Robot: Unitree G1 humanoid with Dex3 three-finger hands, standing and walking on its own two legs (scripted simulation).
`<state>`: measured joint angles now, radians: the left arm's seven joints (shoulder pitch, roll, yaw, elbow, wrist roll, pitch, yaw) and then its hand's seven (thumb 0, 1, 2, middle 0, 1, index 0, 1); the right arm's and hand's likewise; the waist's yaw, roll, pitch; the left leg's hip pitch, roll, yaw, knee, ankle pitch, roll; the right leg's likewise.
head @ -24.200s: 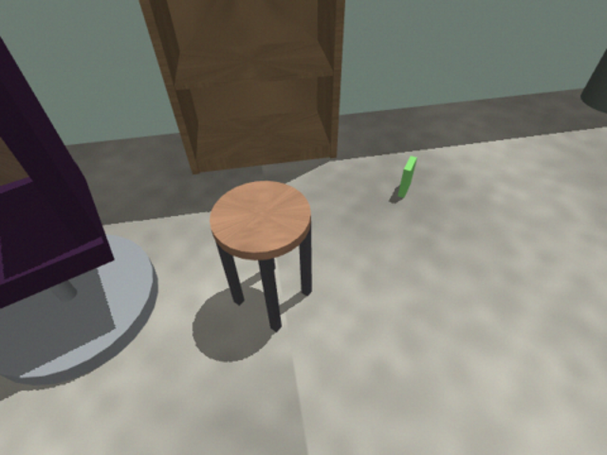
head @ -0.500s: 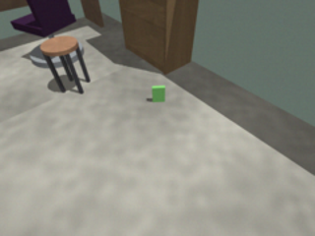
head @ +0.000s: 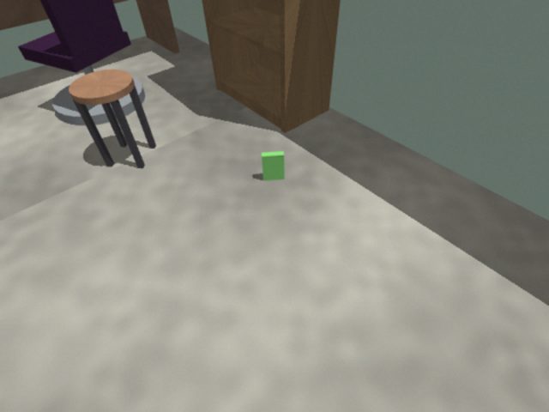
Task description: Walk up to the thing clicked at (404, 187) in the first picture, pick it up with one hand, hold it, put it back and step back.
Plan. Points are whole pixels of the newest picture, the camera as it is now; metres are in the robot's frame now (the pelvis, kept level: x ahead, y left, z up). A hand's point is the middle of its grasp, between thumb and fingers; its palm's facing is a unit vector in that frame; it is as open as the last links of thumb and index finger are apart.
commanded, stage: stand
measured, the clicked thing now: (273, 166) +1.43 +0.09 -0.70
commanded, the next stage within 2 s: none
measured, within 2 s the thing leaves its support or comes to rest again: neither
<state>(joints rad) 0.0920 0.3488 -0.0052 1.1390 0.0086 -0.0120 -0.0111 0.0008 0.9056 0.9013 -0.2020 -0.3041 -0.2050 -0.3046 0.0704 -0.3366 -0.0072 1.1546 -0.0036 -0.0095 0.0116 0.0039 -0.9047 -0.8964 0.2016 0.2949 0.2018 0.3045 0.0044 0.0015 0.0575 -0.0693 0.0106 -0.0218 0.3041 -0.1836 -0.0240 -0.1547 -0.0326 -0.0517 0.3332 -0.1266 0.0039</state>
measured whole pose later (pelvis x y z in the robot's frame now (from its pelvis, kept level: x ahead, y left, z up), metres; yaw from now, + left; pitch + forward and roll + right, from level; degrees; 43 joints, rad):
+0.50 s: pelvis +0.00 -0.01 +0.00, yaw +0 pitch -2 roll +0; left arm 0.10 0.34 -0.01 1.13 0.01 -0.01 -0.02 0.00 0.91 0.90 -0.20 -0.30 -0.20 -0.30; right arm 0.12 -0.34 0.00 1.16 -0.01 -0.01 0.01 0.00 -0.91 -0.90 0.20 0.29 0.20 0.30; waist 0.00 0.00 0.05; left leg -0.08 0.03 -0.02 0.31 -0.19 -0.04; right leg -0.17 -0.02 -0.05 0.35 -0.14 -0.01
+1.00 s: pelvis +0.02 -0.01 +0.00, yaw +0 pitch -1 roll +0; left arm 0.09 0.35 0.00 1.13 0.01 -0.01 -0.01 0.00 0.91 0.90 -0.20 -0.30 -0.20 -0.30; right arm 0.11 -0.35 0.01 1.14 -0.01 -0.01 0.00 0.00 -0.91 -0.90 0.20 0.29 0.20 0.30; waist 0.00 0.01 0.05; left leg -0.07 0.03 -0.03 0.30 -0.21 -0.04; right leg -0.16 -0.01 -0.06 0.34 -0.16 -0.01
